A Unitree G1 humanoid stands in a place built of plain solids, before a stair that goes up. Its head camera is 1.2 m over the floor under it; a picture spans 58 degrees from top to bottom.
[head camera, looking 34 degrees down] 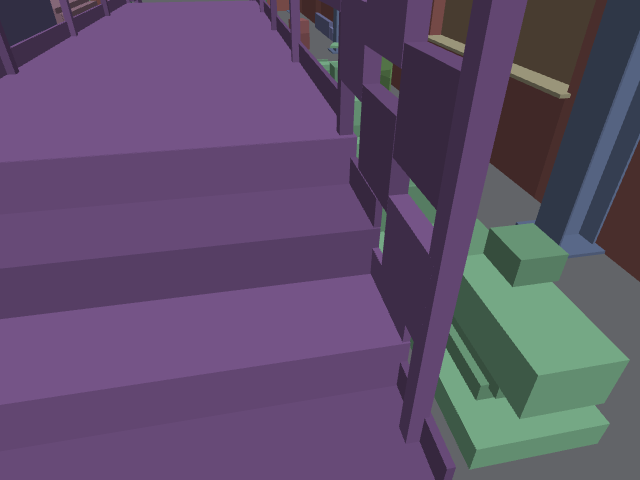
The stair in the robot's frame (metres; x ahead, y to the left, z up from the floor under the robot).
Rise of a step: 0.17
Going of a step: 0.30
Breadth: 1.50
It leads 11 degrees to the left of straight ahead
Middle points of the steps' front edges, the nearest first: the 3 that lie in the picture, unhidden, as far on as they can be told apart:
0.65 0.50 0.34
0.94 0.55 0.51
1.24 0.61 0.68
